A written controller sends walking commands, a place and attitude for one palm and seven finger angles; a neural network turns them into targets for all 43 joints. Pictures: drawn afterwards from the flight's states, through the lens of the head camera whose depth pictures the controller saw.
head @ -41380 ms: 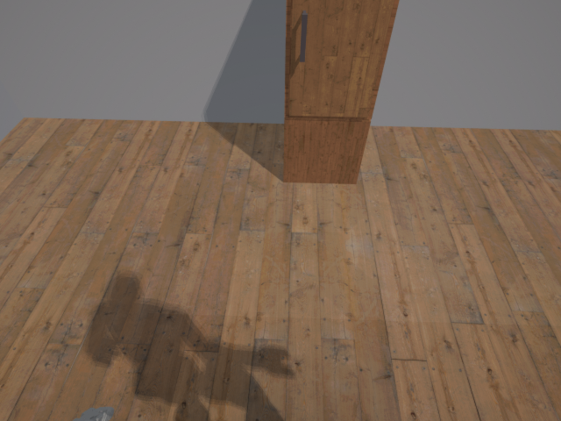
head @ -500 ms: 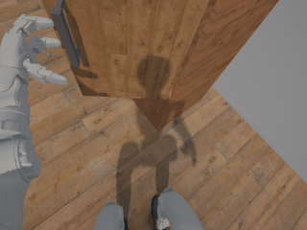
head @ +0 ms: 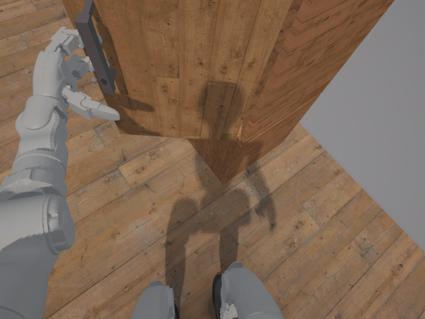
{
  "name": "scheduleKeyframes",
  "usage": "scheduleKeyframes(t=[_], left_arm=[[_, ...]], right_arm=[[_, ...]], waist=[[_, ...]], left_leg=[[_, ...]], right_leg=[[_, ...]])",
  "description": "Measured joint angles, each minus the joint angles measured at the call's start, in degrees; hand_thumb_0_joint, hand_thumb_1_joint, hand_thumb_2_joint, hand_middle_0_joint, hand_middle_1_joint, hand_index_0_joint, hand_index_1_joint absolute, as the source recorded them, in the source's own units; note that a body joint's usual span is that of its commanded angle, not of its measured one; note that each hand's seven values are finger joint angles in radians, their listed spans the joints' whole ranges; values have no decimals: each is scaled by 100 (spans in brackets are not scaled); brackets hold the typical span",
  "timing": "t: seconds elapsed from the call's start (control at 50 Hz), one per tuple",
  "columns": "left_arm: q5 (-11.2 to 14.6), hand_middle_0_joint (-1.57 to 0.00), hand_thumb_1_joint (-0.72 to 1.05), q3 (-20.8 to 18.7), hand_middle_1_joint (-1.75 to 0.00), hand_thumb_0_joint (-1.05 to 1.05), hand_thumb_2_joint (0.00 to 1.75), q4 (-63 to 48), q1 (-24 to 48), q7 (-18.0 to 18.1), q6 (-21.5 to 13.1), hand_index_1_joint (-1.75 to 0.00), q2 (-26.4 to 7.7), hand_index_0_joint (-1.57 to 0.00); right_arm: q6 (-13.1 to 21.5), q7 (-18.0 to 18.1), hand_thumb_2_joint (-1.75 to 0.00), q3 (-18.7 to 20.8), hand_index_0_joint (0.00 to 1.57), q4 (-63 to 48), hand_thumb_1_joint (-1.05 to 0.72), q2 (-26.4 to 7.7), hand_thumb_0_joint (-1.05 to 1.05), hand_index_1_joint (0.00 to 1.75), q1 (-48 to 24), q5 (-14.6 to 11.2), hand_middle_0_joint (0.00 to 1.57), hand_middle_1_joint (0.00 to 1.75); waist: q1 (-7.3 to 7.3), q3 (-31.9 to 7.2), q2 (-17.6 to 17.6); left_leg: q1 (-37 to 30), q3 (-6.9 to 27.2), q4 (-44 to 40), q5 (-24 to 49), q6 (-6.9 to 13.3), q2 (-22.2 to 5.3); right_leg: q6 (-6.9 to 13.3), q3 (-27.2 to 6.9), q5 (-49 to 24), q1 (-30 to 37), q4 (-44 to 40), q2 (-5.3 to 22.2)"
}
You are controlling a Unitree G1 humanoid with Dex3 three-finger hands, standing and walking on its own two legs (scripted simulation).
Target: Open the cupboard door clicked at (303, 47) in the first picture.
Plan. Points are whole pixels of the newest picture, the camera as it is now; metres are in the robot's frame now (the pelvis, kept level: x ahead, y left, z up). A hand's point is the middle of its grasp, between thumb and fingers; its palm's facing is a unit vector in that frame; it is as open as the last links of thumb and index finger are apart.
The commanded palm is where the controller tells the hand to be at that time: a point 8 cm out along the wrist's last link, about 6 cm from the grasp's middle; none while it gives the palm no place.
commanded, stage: slide the fingers in behind the handle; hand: left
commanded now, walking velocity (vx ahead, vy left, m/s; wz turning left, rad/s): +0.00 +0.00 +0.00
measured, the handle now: (100, 52) +0.57 +0.15 +0.08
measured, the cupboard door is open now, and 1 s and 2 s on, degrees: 52 51 62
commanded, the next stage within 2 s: close the thumb around the handle in 0.66 s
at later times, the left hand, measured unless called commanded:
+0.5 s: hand (105, 80) +0.53 +0.15 +0.06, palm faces -0.10 -0.99 -0.04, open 13.8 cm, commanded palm +0.51 +0.18 +0.07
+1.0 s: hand (109, 79) +0.53 +0.14 +0.06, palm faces -0.11 -0.99 -0.02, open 12.2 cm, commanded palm +0.51 +0.18 +0.07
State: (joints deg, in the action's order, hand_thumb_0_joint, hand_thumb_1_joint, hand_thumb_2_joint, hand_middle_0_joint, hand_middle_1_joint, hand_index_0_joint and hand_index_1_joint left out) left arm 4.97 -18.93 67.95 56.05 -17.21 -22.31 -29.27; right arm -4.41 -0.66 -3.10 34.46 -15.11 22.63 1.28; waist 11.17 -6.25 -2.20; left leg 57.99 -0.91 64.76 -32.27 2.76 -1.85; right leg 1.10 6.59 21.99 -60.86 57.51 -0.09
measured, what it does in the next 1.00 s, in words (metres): stands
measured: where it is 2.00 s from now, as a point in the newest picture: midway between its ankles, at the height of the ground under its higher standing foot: outside the picture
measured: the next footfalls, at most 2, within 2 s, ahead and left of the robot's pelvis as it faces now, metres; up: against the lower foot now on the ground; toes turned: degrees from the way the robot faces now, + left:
none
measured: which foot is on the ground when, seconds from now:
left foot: down 0.00-1.00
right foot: down 0.00-1.00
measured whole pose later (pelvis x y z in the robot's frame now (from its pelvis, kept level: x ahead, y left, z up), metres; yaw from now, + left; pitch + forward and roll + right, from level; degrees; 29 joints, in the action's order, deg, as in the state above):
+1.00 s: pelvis +0.00 -0.01 +0.00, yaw +0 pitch +25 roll -3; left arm 4.2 -19.5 69.5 56.7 -15.2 -23.5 -27.9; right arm -3.2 -0.5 -3.0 34.2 -15.5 22.7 1.3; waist 11.8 -6.1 -2.5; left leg 57.9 -1.6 64.4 -31.9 2.5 -1.8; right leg 1.5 5.8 21.9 -61.6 58.2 -0.2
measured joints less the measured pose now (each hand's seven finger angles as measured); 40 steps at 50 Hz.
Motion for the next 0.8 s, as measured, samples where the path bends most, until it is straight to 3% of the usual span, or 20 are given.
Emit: scheduleKeyframes(t=[0.28,0.56,0.8], left_arm=[[0,-30,-50,151,-120,-1,30,148,112,298,-114,-123,158,-30],[-32,-30,-50,235,-120,-1,30,192,220,232,-84,-124,144,-31],[-109,-30,-49,20,-120,-1,30,182,112,253,-126,-123,147,-32]], right_arm=[[70,-18,-90,26,21,39,-91,-22,1,30,21,14,20,30],[130,2,-90,42,21,68,-91,-68,1,30,-2,21,20,30],[122,1,-90,10,21,-8,-91,-37,1,30,-8,2,20,30]], waist=[[-2,27,-10],[15,35,-17],[51,27,-9]], left_leg=[[15,3,-6,41,-34,30],[95,23,25,58,-53,35],[14,-39,-20,47,-44,9]], right_leg=[[43,-2,12,-45,74,31],[66,14,7,-122,112,35],[57,-51,-1,-81,85,0]])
